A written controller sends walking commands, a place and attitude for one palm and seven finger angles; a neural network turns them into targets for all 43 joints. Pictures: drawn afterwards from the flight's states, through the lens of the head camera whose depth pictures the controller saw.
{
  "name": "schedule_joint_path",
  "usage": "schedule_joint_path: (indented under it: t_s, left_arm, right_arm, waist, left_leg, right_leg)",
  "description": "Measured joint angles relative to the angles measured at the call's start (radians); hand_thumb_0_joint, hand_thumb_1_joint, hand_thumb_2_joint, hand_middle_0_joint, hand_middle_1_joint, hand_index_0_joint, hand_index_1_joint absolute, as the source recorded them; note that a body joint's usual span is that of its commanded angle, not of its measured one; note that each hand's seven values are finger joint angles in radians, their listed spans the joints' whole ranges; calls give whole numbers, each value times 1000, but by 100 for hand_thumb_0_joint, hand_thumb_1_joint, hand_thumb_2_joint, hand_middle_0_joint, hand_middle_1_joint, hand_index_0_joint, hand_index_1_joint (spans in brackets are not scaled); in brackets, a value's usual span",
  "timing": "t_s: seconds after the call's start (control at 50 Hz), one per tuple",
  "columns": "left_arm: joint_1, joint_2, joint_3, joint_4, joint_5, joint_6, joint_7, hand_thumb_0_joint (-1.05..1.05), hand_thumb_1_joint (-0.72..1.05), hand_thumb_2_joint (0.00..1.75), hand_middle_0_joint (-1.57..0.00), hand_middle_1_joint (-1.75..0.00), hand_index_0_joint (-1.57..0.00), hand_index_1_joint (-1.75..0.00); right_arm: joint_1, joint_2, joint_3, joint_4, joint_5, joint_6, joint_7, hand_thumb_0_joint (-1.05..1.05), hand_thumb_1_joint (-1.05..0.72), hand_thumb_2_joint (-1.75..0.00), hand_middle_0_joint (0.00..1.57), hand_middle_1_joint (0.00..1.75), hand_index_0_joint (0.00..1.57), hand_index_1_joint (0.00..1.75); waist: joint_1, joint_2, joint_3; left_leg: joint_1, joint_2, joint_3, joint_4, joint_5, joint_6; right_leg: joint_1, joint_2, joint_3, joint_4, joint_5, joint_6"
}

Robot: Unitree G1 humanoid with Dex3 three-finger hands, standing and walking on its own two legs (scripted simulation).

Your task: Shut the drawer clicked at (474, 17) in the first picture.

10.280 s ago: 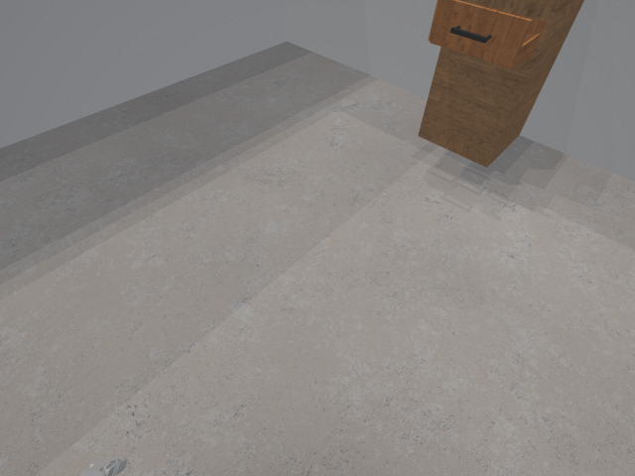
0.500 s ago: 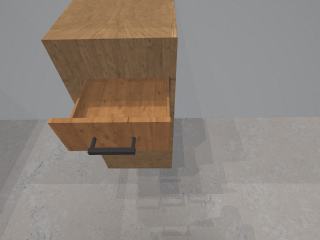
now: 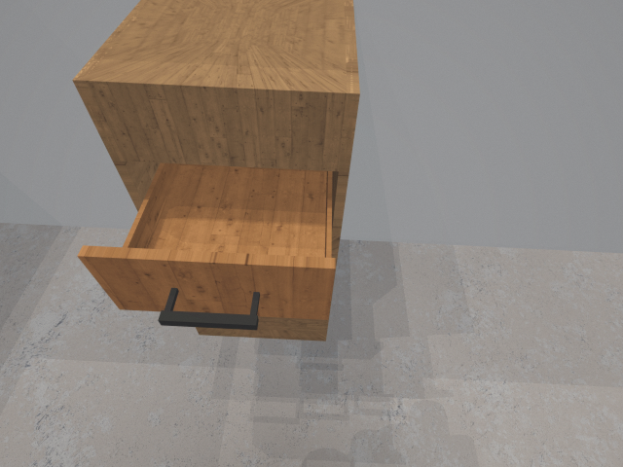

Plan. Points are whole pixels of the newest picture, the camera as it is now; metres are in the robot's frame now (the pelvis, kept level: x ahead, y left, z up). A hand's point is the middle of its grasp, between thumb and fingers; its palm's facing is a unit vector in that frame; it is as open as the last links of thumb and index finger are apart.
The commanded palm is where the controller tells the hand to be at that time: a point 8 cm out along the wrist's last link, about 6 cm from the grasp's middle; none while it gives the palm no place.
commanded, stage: come to a stop and stand still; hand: left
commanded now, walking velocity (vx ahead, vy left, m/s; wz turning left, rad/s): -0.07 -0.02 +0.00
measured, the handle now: (211, 308) +0.35 +0.20 -0.09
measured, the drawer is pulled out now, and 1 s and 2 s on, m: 0.21 0.21 0.21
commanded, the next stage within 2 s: look again from close up in 0.58 s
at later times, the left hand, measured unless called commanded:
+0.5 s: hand out of the picture -0.03 +0.14 -0.17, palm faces +0.03 -0.98 -0.19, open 7.3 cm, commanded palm none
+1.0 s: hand out of the picture +0.00 +0.16 -0.18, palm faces +0.06 -0.98 -0.20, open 7.3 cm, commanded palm none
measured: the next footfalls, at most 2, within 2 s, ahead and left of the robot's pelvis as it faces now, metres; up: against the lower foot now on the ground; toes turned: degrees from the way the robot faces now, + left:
none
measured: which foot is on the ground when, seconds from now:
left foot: down 0.00-1.00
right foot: down 0.00-1.00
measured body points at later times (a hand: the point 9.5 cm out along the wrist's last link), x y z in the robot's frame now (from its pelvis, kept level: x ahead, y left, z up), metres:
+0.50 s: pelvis -0.03 -0.03 +0.00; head -0.03 -0.04 +0.45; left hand -0.03 +0.19 -0.16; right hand -0.07 -0.24 -0.16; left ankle +0.02 +0.08 -0.74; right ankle -0.03 -0.10 -0.74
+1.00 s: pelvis +0.00 -0.01 +0.00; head +0.00 -0.01 +0.45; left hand -0.01 +0.21 -0.16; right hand -0.02 -0.21 -0.17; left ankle +0.00 +0.08 -0.74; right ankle -0.03 -0.10 -0.74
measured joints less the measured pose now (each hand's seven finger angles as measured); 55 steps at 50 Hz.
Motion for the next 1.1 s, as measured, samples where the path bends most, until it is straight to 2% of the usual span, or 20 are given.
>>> schedule_joint_path:
  t_s: [0.12, 0.3, 0.5, 0.68, 0.74, 0.8, 0.84, 1.0, 1.1]
  left_arm:
    - [-22, 39, 22, -36, 8, 15, 5, 1, 91, 90, -20, -30, -20, -30]
    - [-26, 73, 9, -24, 2, 3, 1, 1, 91, 90, -20, -30, -19, -30]
    - [-12, 49, -2, 8, -6, -10, 0, 1, 92, 90, -20, -30, -20, -30]
    - [36, 8, -6, 36, -10, -17, 2, 1, 91, 90, -20, -30, -20, -30]
    - [47, -9, -22, 26, 0, -33, 12, 1, 91, 90, -20, -30, -20, -30]
    - [56, -17, -23, 16, -1, -39, 10, 1, 91, 90, -20, -30, -20, -30]
    - [50, -8, -18, 15, -2, -40, 12, 1, 91, 90, -20, -30, -20, -30]
    - [5, 39, -11, -10, -8, -38, 14, 2, 93, 90, -20, -30, -20, -30]
    - [-7, 51, -9, -22, -10, -35, 13, 2, 92, 90, -20, -30, -19, -30]
  right_arm:
    - [1, -16, -15, -6, -6, 18, 6, -1, -94, -90, 20, 30, 20, 30]
    - [80, -27, -2, 47, -11, 37, 29, -1, -93, -90, 20, 30, 20, 30]
    - [186, 18, 25, 115, -13, 33, 35, 0, -91, -90, 20, 30, 20, 30]
    - [230, 58, 32, 137, -11, 22, 29, 0, -91, -90, 20, 30, 20, 30]
    - [229, 47, 32, 101, -14, 20, 42, 0, -91, -90, 20, 30, 20, 30]
    - [230, 28, 27, 66, -17, 16, 47, 0, -90, -90, 20, 30, 20, 30]
    - [227, 28, 28, 57, -16, 9, 45, 0, -91, -90, 20, 30, 20, 30]
    - [201, 20, 50, 57, -18, -14, 28, 2, -92, -90, 20, 30, 20, 30]
    - [180, 0, 51, 63, -14, -17, 27, 2, -93, -90, 20, 30, 20, 30]
  waist:
    - [-5, 20, 11]
    - [-32, 22, -36]
    - [-41, 16, -53]
    - [-40, 15, -49]
    - [-46, 45, -42]
    - [-59, 78, -49]
    - [-63, 68, -56]
    - [-36, 37, -72]
    - [-30, 29, -64]
  left_leg:
    - [-31, 10, 8, 27, 8, -6]
    - [-15, 25, -6, -14, 49, -29]
    - [-5, 36, -20, -57, 81, -43]
    - [-11, 40, -27, -50, 71, -47]
    - [-81, 50, -69, 64, -17, -60]
    - [-103, 53, -106, 138, -44, -51]
    - [-96, 40, -105, 145, -56, -35]
    - [-37, -6, -78, 87, -58, -8]
    - [-11, -24, -70, 59, -54, 4]
  right_leg:
    - [-46, 5, 7, 52, -5, -13]
    - [-25, 25, -7, 6, 31, -37]
    - [-6, 42, -20, -51, 63, -50]
    - [-4, 47, -25, -58, 57, -55]
    - [-23, 63, -42, -47, 52, -54]
    - [-41, 74, -59, -10, 26, -56]
    - [-43, 60, -58, 17, 4, -50]
    - [-22, 13, -33, 35, -25, -17]
    - [-6, -3, -25, 27, -27, -2]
